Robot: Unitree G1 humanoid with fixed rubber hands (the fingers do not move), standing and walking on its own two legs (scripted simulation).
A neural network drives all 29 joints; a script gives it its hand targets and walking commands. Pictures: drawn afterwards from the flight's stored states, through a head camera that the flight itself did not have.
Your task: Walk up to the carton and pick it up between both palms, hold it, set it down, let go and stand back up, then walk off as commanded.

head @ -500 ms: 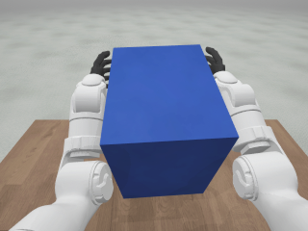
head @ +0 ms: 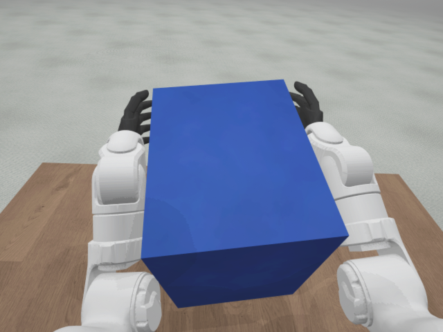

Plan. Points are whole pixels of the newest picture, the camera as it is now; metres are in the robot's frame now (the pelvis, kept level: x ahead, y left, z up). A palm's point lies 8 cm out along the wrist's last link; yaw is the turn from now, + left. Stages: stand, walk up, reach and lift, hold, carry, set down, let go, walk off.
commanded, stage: hold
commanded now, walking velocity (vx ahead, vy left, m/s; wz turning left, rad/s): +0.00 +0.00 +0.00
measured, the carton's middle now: (228, 199) +0.29 +0.01 +0.16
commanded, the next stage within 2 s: none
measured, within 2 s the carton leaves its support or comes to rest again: neither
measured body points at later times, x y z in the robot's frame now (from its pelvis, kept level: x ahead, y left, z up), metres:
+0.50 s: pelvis -0.02 -0.01 +0.00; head -0.09 -0.01 +0.44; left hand +0.38 +0.14 +0.27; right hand +0.38 -0.15 +0.28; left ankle -0.03 +0.12 -0.75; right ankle +0.04 -0.14 -0.75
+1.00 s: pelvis +0.00 +0.00 +0.00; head -0.06 +0.02 +0.45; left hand +0.37 +0.16 +0.23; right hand +0.38 -0.13 +0.25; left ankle -0.03 +0.12 -0.75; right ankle +0.04 -0.14 -0.75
